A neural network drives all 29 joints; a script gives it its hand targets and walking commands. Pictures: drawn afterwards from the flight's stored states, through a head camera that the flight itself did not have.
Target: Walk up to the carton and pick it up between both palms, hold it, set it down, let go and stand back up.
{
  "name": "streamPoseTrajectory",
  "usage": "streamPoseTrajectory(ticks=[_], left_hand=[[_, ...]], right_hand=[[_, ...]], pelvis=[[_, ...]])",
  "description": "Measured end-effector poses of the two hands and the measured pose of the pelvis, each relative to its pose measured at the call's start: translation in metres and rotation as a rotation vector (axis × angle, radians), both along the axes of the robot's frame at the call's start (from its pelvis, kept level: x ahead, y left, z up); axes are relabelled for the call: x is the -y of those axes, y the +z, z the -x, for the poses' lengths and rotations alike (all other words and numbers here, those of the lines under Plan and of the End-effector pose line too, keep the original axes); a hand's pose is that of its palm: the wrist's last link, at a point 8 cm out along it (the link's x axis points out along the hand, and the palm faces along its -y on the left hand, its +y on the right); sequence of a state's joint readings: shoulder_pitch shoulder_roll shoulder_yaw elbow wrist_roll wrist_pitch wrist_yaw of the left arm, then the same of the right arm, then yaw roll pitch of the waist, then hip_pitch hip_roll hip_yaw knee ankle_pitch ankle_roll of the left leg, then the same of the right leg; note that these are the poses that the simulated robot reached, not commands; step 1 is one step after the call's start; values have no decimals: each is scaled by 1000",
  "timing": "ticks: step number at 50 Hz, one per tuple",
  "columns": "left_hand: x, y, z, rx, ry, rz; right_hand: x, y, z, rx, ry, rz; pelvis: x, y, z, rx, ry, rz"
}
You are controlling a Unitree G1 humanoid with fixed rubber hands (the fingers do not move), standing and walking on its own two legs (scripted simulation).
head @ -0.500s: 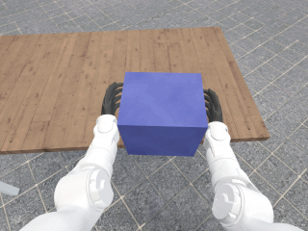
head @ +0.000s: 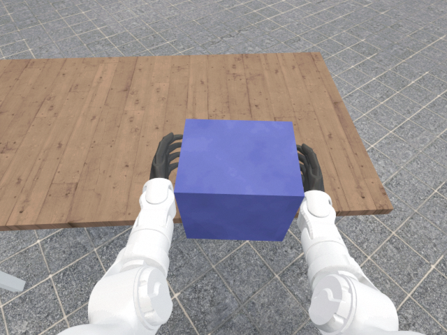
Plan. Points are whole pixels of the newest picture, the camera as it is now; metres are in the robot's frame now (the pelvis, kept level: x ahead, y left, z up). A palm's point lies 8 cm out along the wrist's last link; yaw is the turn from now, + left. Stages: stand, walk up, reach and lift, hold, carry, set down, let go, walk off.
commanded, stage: reach and lift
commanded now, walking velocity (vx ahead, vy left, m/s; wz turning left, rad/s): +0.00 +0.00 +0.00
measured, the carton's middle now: (236, 183) +0.38 +0.00 +0.02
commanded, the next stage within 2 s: none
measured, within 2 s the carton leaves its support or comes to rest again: leaves its support in 1.02 s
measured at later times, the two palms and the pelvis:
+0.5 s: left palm (161, 175) +0.39 +0.14 +0.04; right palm (311, 185) +0.37 -0.14 +0.03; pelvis +0.00 -0.01 +0.00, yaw +2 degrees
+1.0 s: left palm (162, 174) +0.38 +0.14 +0.05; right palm (314, 187) +0.36 -0.15 +0.03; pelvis -0.01 -0.01 +0.00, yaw +2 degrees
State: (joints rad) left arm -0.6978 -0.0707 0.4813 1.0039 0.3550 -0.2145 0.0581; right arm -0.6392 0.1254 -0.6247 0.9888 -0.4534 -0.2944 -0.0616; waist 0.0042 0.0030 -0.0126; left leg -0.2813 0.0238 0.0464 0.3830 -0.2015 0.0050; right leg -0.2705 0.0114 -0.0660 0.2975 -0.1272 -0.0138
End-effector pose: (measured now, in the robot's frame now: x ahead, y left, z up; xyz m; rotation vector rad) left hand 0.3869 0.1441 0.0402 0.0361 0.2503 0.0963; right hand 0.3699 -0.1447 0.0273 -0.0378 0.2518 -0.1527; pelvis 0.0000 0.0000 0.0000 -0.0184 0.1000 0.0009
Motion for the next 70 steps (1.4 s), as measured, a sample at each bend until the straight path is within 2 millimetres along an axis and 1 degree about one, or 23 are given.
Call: streamPoseTrajectory(ticks=[18,42,49,57,70], left_hand=[[0,0,1,2,5,2],[0,2,4,27,0,-19],[3,7,7,67,3,-16],[8,16,5,100,1,-14],[13,17,11,95,9,3]], right_hand=[[0,0,0,12,8,27],[0,1,2,46,13,49],[2,3,5,84,17,66],[7,9,4,115,17,68],[13,13,9,107,19,55]], pelvis=[[5,2,0,-5,21,-2],[7,1,6,-44,32,-2],[6,0,11,-72,34,0],[8,-2,18,-101,23,-2],[17,-2,23,-109,19,-7]])
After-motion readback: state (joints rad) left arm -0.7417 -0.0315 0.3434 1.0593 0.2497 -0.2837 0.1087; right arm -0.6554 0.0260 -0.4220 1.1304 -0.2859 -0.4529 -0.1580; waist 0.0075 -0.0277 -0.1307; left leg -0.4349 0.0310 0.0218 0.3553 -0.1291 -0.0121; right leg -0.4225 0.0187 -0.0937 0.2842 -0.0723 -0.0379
